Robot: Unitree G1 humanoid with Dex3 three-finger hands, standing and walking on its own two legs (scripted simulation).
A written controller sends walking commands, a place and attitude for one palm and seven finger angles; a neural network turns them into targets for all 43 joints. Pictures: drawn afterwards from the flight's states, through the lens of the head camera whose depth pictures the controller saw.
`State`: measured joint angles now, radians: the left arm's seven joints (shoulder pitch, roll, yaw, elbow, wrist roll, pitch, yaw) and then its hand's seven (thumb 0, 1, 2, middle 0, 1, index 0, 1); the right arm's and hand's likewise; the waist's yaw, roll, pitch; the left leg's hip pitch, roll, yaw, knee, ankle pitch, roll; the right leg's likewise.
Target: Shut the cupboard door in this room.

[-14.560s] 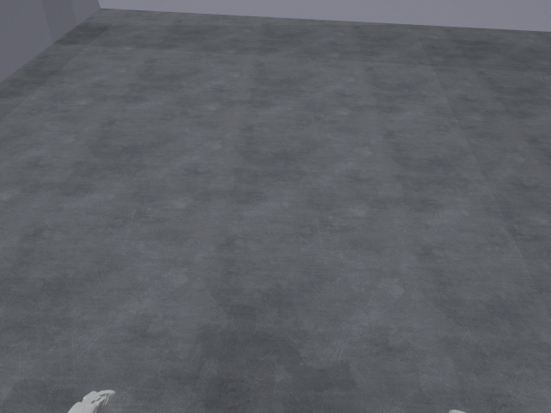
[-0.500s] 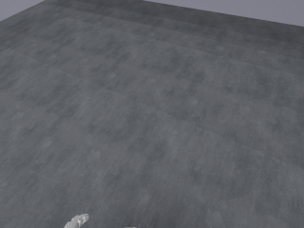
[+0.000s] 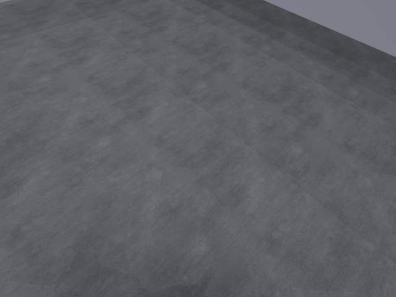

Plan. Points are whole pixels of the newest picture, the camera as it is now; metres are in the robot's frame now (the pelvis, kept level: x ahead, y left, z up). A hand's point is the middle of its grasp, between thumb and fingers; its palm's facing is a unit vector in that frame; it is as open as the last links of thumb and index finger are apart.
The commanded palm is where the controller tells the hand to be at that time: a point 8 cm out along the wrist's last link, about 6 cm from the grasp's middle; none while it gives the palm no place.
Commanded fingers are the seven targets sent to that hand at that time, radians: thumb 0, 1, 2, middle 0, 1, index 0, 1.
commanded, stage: turn or walk to find it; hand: left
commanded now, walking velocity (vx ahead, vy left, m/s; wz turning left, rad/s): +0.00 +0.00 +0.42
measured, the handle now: out of the picture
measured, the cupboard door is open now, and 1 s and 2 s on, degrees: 90 90 90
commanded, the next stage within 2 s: none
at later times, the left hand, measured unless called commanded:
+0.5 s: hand out of the picture +0.06 +0.18 -0.14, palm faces +0.16 -0.94 -0.29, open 7.4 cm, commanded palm none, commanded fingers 0.00 0.90 0.90 -0.20 -0.30 -0.20 -0.30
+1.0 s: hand out of the picture -0.12 +0.16 -0.16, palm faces +0.45 -0.85 -0.26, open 7.4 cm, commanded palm none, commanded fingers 0.00 0.90 0.90 -0.20 -0.30 -0.20 -0.30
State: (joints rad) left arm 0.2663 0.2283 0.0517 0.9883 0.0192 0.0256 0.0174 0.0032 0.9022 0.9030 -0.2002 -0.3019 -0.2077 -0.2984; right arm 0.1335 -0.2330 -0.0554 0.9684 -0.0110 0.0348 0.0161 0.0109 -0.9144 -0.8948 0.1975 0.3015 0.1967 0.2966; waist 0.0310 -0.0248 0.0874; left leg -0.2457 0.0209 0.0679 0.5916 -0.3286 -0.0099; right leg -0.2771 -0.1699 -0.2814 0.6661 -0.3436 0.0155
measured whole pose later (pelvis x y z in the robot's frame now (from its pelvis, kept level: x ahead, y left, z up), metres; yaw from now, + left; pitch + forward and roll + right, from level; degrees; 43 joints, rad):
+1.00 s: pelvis -0.05 -0.04 +0.01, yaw +25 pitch +0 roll +1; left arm 0.27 0.21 0.05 0.99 0.03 0.01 0.02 0.00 0.90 0.90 -0.20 -0.30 -0.21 -0.30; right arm 0.13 -0.24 -0.06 0.98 -0.01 0.05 0.01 0.01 -0.92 -0.89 0.20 0.30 0.20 0.30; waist 0.04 -0.01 0.09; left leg -0.26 0.02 0.06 0.66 -0.38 -0.05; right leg -0.25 -0.15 -0.29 0.60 -0.32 -0.01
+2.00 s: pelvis -0.08 -0.07 +0.00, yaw +50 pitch +0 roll +0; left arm 0.26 0.22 0.05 0.98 0.02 0.02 0.02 0.00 0.90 0.90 -0.20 -0.30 -0.21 -0.30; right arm 0.13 -0.24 -0.06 0.97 -0.01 0.04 0.02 0.01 -0.91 -0.89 0.20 0.30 0.20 0.30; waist 0.03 -0.02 0.09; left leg -0.24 0.02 0.06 0.58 -0.32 -0.03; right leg -0.27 -0.16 -0.28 0.65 -0.35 0.01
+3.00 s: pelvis -0.10 -0.10 +0.00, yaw +76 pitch -1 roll +0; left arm 0.24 0.27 0.06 0.98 0.02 0.06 0.02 0.00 0.90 0.90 -0.20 -0.30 -0.21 -0.30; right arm 0.12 -0.22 -0.05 0.94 -0.02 0.02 0.02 0.01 -0.91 -0.89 0.20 0.30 0.20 0.30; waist 0.03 -0.06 0.10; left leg -0.28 0.01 0.08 0.64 -0.34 0.03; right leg -0.35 -0.16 -0.17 0.92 -0.54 0.06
